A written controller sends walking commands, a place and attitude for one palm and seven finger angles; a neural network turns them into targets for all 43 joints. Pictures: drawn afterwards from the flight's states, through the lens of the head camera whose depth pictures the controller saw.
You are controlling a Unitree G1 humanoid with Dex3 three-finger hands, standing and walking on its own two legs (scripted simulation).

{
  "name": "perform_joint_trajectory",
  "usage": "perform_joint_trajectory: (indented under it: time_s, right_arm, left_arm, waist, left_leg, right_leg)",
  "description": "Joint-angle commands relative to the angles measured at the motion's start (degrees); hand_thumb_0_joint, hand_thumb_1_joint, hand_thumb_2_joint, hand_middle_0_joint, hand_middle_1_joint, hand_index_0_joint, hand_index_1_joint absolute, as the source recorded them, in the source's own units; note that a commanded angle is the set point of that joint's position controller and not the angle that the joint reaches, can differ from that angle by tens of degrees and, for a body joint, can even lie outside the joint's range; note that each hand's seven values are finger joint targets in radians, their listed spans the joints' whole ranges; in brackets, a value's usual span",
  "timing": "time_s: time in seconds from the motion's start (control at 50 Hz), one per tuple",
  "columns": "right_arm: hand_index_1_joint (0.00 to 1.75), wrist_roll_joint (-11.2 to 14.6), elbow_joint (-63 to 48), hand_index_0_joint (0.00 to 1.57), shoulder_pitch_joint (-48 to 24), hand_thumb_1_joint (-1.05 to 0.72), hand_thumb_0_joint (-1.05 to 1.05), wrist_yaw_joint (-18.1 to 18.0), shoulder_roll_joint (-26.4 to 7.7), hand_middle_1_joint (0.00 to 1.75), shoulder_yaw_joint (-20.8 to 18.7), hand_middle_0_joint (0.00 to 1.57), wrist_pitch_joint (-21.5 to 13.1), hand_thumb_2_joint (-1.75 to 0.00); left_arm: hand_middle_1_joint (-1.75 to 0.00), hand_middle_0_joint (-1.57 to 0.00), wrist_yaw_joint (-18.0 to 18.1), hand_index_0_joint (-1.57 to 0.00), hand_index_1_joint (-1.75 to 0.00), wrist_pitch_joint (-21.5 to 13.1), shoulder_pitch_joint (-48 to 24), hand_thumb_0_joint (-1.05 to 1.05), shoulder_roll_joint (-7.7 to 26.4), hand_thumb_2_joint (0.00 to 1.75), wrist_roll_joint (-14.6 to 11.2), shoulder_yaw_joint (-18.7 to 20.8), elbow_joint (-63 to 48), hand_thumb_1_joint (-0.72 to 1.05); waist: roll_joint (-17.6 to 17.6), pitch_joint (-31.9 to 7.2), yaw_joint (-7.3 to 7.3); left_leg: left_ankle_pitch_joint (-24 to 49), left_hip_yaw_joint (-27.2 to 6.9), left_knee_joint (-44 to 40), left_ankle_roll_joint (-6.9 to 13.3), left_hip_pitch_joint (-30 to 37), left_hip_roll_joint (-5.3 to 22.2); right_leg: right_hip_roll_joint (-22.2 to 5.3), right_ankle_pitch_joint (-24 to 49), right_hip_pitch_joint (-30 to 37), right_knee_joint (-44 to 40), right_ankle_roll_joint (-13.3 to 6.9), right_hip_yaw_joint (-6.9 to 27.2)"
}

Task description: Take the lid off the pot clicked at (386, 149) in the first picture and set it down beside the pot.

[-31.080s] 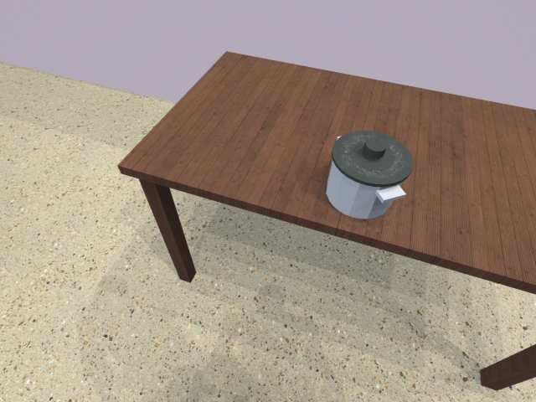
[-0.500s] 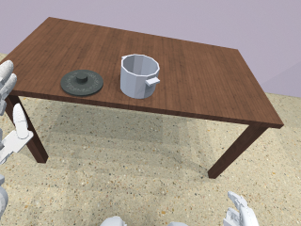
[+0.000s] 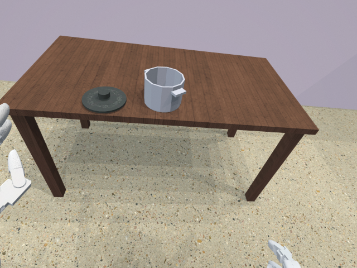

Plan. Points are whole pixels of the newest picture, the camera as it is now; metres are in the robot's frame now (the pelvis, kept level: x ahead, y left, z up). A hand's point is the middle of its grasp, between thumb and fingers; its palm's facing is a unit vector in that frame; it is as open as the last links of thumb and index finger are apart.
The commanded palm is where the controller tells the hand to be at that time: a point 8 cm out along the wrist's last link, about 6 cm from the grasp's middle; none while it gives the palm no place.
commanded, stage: stop stepping back and stand still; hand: left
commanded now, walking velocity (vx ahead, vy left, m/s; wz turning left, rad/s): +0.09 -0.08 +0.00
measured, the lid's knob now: (104, 93) +0.73 +0.31 -0.04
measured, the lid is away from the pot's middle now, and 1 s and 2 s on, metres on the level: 0.23 0.23 0.23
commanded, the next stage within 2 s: none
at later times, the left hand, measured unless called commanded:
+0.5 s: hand out of the picture +0.13 +0.21 -0.10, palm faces +0.02 -0.99 -0.17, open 7.4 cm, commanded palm none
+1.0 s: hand out of the picture +0.04 +0.20 -0.15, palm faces +0.07 -0.98 -0.19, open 7.4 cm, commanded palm none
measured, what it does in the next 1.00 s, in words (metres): steps on the spot: right foot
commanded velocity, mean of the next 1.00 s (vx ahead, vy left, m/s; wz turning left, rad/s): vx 0.04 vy -0.04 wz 0.00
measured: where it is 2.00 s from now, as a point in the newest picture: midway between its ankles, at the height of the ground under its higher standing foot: outside the picture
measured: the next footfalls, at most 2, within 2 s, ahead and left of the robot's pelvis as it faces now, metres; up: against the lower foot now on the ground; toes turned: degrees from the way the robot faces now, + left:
right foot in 0.68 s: -0.01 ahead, -0.13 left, +0.00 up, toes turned +2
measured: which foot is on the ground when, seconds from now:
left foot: down 0.00-1.00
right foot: down 0.00-0.00, up 0.02-0.66, down 0.68-1.00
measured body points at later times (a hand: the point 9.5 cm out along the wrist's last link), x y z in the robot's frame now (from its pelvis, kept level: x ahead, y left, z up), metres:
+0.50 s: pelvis -0.05 +0.03 +0.02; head -0.03 +0.06 +0.47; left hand +0.13 +0.26 -0.09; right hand +0.02 -0.21 -0.09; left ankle +0.00 +0.06 -0.70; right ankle -0.08 -0.15 -0.64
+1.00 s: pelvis +0.01 +0.02 +0.03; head +0.05 +0.04 +0.48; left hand +0.04 +0.26 -0.13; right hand +0.00 -0.20 -0.12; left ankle -0.02 +0.07 -0.70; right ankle -0.06 -0.13 -0.69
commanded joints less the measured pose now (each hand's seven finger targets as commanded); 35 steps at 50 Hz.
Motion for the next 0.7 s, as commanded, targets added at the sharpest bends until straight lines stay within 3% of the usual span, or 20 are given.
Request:
perform_joint_trajectory:
  time_s: [0.0,0.02,0.04,0.06,0.1,0.12,0.18,0.22,0.24,0.26,0.28,0.32,0.34,0.38,0.4,0.5,0.58,0.6,0.62,0.68]
  right_arm:
    - [0.3,-0.5,-9.8,0.2,-8.1,-0.9,0.0,0.0,-5.9,0.3,-2.8,0.2,-8.0,-0.9]
    - [0.3,-2.0,-8.9,0.2,-7.0,-0.9,0.0,0.6,-5.0,0.3,-2.6,0.2,-8.5,-0.9]
    - [0.3,-2.2,-10.1,0.2,-9.1,-0.9,0.0,1.3,-5.2,0.3,-2.9,0.2,-8.7,-0.9]
    - [0.3,-2.3,-9.1,0.2,-9.0,-0.9,0.0,2.0,-5.5,0.3,-3.3,0.2,-8.6,-0.9]
    - [0.3,-1.4,-8.1,0.2,-8.3,-0.9,0.0,2.6,-5.3,0.3,-3.2,0.2,-7.7,-0.9]
    - [0.3,-1.2,-7.0,0.2,-8.6,-0.9,0.0,2.6,-5.0,0.3,-2.7,0.2,-7.4,-0.9]
    - [0.3,-1.5,-6.9,0.2,-6.8,-0.9,0.0,2.5,-4.5,0.3,-2.6,0.2,-5.9,-0.9]
    - [0.3,-1.2,-7.8,0.2,-6.2,-0.9,0.0,1.8,-5.2,0.3,-3.0,0.2,-5.5,-0.9]
    - [0.3,-2.7,0.3,0.2,-7.8,-0.9,0.0,2.2,-9.8,0.3,-5.1,0.2,-6.3,-0.9]
    - [0.3,-4.0,-0.3,0.2,-2.5,-0.9,0.0,1.8,-8.2,0.3,-5.4,0.2,-2.9,-0.9]
    - [0.3,-4.5,-1.1,0.2,-1.3,-0.9,0.0,1.4,-8.6,0.3,-5.5,0.2,-1.7,-0.9]
    - [0.3,-5.3,0.4,0.2,2.0,-0.9,0.0,1.2,-10.1,0.3,-5.8,0.2,-0.4,-0.9]
    - [0.3,-5.5,1.9,0.2,3.2,-0.9,0.0,1.3,-10.8,0.3,-6.1,0.2,-0.2,-0.9]
    - [0.3,-5.7,4.8,0.2,4.9,-0.9,0.0,1.1,-11.2,0.3,-6.2,0.2,0.3,-0.9]
    - [0.3,-5.5,5.5,0.2,4.5,-0.9,0.0,1.0,-10.5,0.3,-5.6,0.2,0.6,-0.9]
    - [0.3,-4.7,10.5,0.2,1.0,-0.9,0.0,0.2,-8.5,0.3,-4.8,0.2,0.3,-0.9]
    - [0.3,-4.4,15.5,0.2,2.5,-0.9,0.0,0.0,-7.8,0.3,-5.0,0.2,1.1,-0.9]
    - [0.3,-4.2,16.4,0.2,3.2,-0.9,0.0,0.1,-6.7,0.3,-5.3,0.2,1.6,-0.9]
    - [0.3,-4.2,17.0,0.2,4.6,-0.9,0.0,0.3,-5.0,0.3,-5.3,0.2,2.0,-0.9]
    - [0.3,-3.9,18.0,0.2,6.4,-0.9,0.0,0.9,-0.6,0.3,-5.1,0.2,3.0,-0.9]
  left_arm:
    - [-0.3,-0.2,2.0,-0.2,-0.3,-6.7,-3.4,0.0,14.2,0.9,1.1,4.8,-25.3,0.9]
    - [-0.3,-0.2,2.1,-0.2,-0.3,-6.0,0.4,0.0,16.2,0.9,1.1,7.1,-26.2,0.9]
    - [-0.3,-0.2,2.1,-0.2,-0.3,-5.6,-0.5,0.0,17.9,0.9,0.0,9.0,-31.3,0.9]
    - [-0.3,-0.2,2.3,-0.2,-0.3,-5.7,0.1,0.0,18.7,0.9,-0.2,11.1,-32.2,0.9]
    - [-0.3,-0.2,2.8,-0.2,-0.3,-5.3,5.9,0.0,19.3,0.9,-0.3,12.9,-30.1,0.9]
    - [-0.3,-0.2,2.8,-0.2,-0.3,-5.0,8.6,0.0,16.7,0.9,-0.5,12.1,-28.0,0.9]
    - [-0.3,-0.2,2.5,-0.2,-0.3,-4.1,11.2,0.0,12.9,0.9,-0.9,11.0,-19.6,0.9]
    - [-0.3,-0.2,1.9,-0.2,-0.3,-3.5,9.6,0.0,10.9,0.9,-1.3,9.1,-14.1,0.9]
    - [-0.3,-0.2,-3.7,-0.2,-0.3,7.8,-5.4,0.0,-5.2,0.9,6.2,-15.8,25.9,0.9]
    - [-0.3,-0.2,-5.8,-0.2,-0.3,12.3,-7.9,0.0,-6.2,0.9,7.3,-16.7,28.0,0.9]
    - [-0.3,-0.2,-6.8,-0.2,-0.3,13.4,-9.7,0.0,-6.8,0.9,7.4,-17.1,28.0,0.9]
    - [-0.3,-0.2,-7.5,-0.2,-0.3,13.6,-13.7,0.0,-7.6,0.9,7.0,-17.9,33.0,0.9]
    - [-0.3,-0.2,-7.5,-0.2,-0.3,13.7,-15.6,0.0,-7.7,0.9,6.8,-18.0,36.1,0.9]
    - [-0.3,-0.2,-7.1,-0.2,-0.3,13.9,-18.2,0.0,-7.3,0.9,6.1,-17.9,43.0,0.9]
    - [-0.3,-0.2,-6.9,-0.2,-0.3,14.2,-18.9,0.0,-6.8,0.9,5.8,-17.9,46.2,0.9]
    - [-0.3,-0.2,-7.6,-0.2,-0.3,14.6,-21.2,0.0,-3.1,0.9,5.3,-19.9,61.6,0.9]
    - [-0.3,-0.2,-7.3,-0.2,-0.3,14.1,-12.0,0.0,-6.0,0.9,4.3,-21.3,73.2,0.9]
    - [-0.3,-0.2,-6.9,-0.2,-0.3,14.0,-9.6,0.0,-6.4,0.9,4.3,-20.9,75.2,0.9]
    - [-0.3,-0.2,-6.2,-0.2,-0.3,13.8,-7.5,0.0,-7.6,0.9,4.3,-20.5,76.3,0.9]
    - [-0.3,-0.2,-4.8,-0.2,-0.3,13.2,-11.5,0.0,-4.4,0.9,4.7,-20.1,77.2,0.9]
  waist:
    - [19.7,-2.1,0.01]
    - [17.2,-7.7,-0.51]
    - [17.8,-5.3,-0.78]
    - [14.2,-3.6,-0.82]
    - [10.4,-1.6,-0.32]
    - [13.8,0.6,-0.46]
    - [15.9,2.1,-1.06]
    - [11.1,2.3,-1.24]
    - [11.2,5.4,-7.94]
    - [8.4,2.8,-7.45]
    - [6.5,3.3,-7.65]
    - [-5.9,-0.4,-6.98]
    - [-8.8,-1.0,-7.03]
    - [-7.2,-2.2,-6.1]
    - [-2.2,-2.1,-4.97]
    - [13.5,0.3,-1.47]
    - [14.4,-3.5,1.24]
    - [10.4,-3.2,1.62]
    - [8.6,-3.9,1.31]
    - [-1.1,4.7,-0.75]
  left_leg:
    - [32.3,-19.2,-22.3,6.3,20.6,13.5]
    - [34.5,-22.9,-20.4,6.5,19.2,13.0]
    - [27.0,-31.7,-24.9,5.1,12.6,15.3]
    - [21.7,-32.3,-26.8,5.5,7.8,16.1]
    - [10.8,-25.2,-27.7,6.7,1.9,15.0]
    - [4.8,-21.4,-29.4,6.1,1.3,14.2]
    - [-2.7,-14.9,-31.5,3.1,-2.9,12.3]
    - [-4.8,-13.2,-33.9,0.6,-3.7,11.5]
    - [3.0,-17.7,-19.5,4.1,-2.7,11.9]
    - [-2.1,-19.3,-20.2,5.5,-0.5,12.7]
    - [-1.6,-21.5,-21.8,6.3,0.4,13.3]
    - [5.3,-28.6,-24.5,7.8,8.8,14.0]
    - [6.2,-30.7,-25.8,8.1,11.5,14.6]
    - [4.9,-34.0,-28.6,7.0,14.1,15.3]
    - [2.9,-33.7,-30.8,6.1,12.6,14.2]
    - [-8.2,-25.9,-36.9,7.0,2.4,10.7]
    - [-6.4,-14.5,-33.2,2.4,-1.9,5.1]
    - [-6.6,-12.5,-31.7,1.2,-3.0,3.6]
    - [-6.7,-10.9,-30.3,0.1,-3.8,1.9]
    - [1.0,-2.7,-7.5,-3.0,-9.3,-5.7]
  right_leg:
    - [5.3,-6.5,-22.6,24.6,-3.1,3.2]
    - [5.5,-5.1,-21.4,28.9,-2.6,5.6]
    - [4.3,-3.4,-22.0,32.7,-2.0,7.9]
    - [3.6,-0.3,-21.2,35.4,-1.9,9.7]
    - [3.3,3.7,-20.7,35.2,-1.8,8.7]
    - [2.8,4.9,-21.9,32.3,-2.0,7.8]
    - [2.9,8.8,-16.6,20.5,-2.5,3.3]
    - [3.7,7.4,-10.4,9.2,-2.6,-1.0]
    - [-2.4,4.5,-21.4,8.2,-0.7,3.6]
    - [-0.2,-0.4,-22.2,8.8,-0.6,0.8]
    - [0.2,-2.0,-23.5,8.5,-0.6,1.2]
    - [0.9,-2.4,-26.4,11.7,-0.7,2.3]
    - [0.7,-1.9,-28.3,15.5,-0.7,4.0]
    - [0.1,0.9,-31.0,21.5,-0.3,7.7]
    - [0.0,3.6,-31.5,24.9,0.2,9.1]
    - [-1.5,4.0,-21.3,16.2,0.0,7.9]
    - [3.2,5.5,1.0,-6.6,-1.6,1.7]
    - [4.0,8.0,5.3,-12.3,-2.2,1.5]
    - [2.6,7.1,8.3,-15.2,-3.5,4.0]
    - [-12.7,-9.8,-0.8,-28.7,-12.2,26.4]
